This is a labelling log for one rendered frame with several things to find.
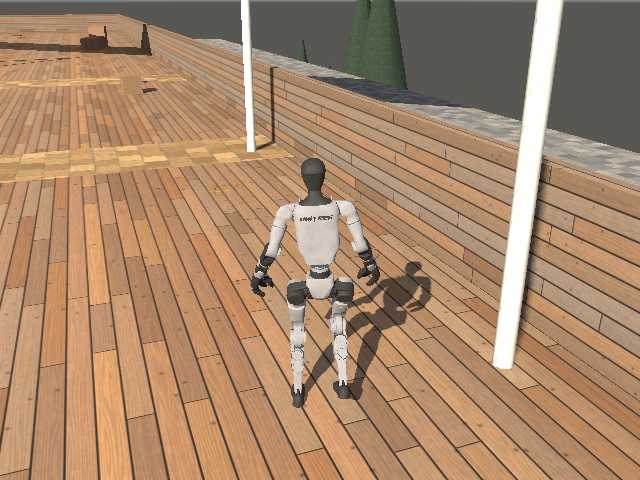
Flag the robot right shin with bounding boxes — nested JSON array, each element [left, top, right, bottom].
[[332, 318, 348, 387]]

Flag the robot right upper arm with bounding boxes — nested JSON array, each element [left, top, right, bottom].
[[336, 200, 368, 253]]

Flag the robot left upper arm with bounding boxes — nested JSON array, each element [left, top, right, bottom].
[[265, 203, 295, 258]]

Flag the robot right forearm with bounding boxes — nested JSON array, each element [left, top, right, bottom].
[[358, 237, 377, 271]]

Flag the humanoid robot torso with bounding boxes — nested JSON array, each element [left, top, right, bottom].
[[293, 195, 340, 300]]

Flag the robot left forearm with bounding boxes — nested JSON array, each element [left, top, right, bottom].
[[254, 242, 275, 279]]

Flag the robot left hand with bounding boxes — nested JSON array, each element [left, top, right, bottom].
[[250, 273, 274, 297]]

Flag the robot right hand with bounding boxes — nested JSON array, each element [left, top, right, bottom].
[[357, 266, 380, 286]]

